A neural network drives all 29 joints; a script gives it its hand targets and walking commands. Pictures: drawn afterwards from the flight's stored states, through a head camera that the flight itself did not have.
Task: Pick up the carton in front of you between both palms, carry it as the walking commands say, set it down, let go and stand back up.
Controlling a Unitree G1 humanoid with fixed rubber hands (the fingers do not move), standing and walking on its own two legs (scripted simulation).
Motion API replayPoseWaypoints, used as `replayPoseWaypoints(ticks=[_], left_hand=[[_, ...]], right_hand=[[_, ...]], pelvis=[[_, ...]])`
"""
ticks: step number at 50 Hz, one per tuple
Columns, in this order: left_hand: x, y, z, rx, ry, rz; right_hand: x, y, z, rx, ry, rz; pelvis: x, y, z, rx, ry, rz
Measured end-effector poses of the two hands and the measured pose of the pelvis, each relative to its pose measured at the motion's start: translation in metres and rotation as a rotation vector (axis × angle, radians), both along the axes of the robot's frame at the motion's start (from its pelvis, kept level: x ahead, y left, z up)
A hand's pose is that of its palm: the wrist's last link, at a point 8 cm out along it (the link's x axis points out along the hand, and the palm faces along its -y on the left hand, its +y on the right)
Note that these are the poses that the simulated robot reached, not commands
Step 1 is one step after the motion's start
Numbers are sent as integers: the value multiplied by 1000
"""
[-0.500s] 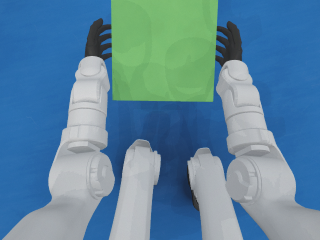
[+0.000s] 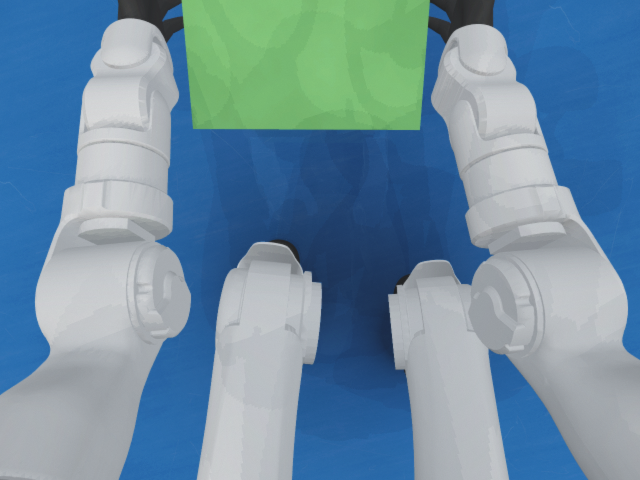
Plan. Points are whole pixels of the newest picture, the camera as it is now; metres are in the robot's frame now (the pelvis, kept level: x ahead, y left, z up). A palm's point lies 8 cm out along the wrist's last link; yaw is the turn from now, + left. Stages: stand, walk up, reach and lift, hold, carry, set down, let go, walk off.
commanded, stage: set down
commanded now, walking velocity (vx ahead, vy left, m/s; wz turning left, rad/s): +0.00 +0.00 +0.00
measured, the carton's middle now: (308, 37) +0.54 +0.12 -0.26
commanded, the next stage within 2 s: none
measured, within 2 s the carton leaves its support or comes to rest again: rests again in 0.44 s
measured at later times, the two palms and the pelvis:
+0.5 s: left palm (149, 34) +0.50 +0.26 -0.18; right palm (465, 24) +0.55 -0.04 -0.18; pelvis -0.01 -0.01 -0.02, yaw -1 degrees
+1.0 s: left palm (156, 29) +0.51 +0.26 -0.20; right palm (465, 24) +0.55 -0.04 -0.20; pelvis +0.00 +0.00 -0.03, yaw +0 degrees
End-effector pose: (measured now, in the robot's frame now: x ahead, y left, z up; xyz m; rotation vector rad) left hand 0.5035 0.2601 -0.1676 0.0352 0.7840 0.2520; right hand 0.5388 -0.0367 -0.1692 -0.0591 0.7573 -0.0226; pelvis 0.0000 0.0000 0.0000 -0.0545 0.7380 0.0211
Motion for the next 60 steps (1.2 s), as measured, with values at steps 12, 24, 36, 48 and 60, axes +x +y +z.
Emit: replayPoseWaypoints(ticks=[12,24,36,48,60], left_hand=[[-4,-2,-12,-23,5,1],[-4,3,-17,-38,11,-24],[5,2,-26,-49,3,-50],[5,4,-31,-68,-25,-47],[-20,23,-60,-23,16,42]], right_hand=[[5,-4,-11,17,1,24],[8,-3,-13,23,3,61],[13,-4,-24,42,-9,78],[14,-7,-29,66,-35,94],[0,-36,-55,-22,2,97]], pelvis=[[0,-7,-13,22,-15,-25],[-5,-6,-18,23,-51,-29],[-2,-1,-21,19,-50,-28],[-1,-3,-25,24,-64,-28],[-6,-2,-28,22,-114,-18]])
